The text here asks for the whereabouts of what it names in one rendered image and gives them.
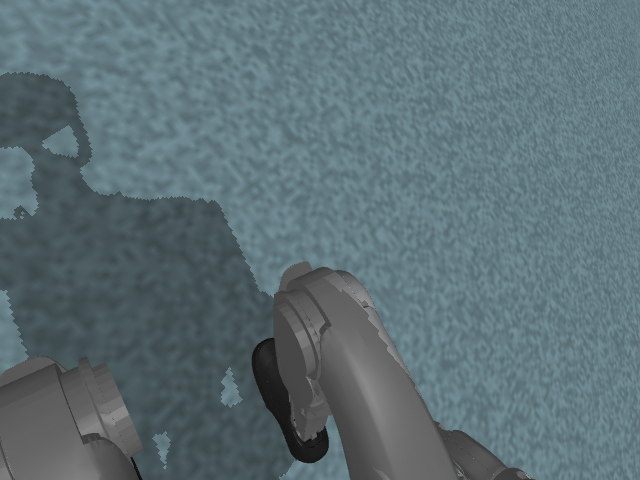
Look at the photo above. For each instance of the right robot hand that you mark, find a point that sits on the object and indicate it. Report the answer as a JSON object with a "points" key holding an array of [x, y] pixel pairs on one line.
{"points": [[470, 458]]}

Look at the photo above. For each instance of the right robot foot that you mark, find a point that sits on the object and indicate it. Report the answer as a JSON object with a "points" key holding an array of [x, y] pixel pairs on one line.
{"points": [[276, 399]]}

